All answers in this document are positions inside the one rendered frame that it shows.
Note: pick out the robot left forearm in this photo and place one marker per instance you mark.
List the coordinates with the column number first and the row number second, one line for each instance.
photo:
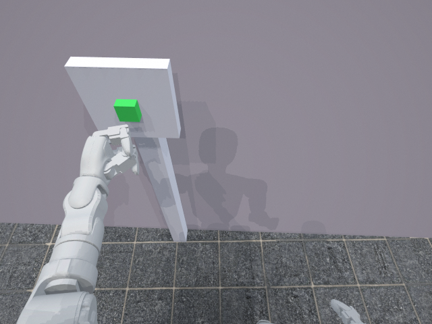
column 72, row 266

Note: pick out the robot right hand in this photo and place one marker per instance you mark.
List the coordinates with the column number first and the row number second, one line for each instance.
column 348, row 314

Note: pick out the robot left hand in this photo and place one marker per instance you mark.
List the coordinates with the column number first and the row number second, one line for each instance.
column 99, row 160

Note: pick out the robot left upper arm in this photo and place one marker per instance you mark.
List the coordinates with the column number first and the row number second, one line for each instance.
column 65, row 308

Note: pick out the panel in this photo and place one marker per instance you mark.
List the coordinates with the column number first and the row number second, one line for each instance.
column 101, row 80

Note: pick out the button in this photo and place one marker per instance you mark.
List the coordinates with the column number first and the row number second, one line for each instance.
column 127, row 110

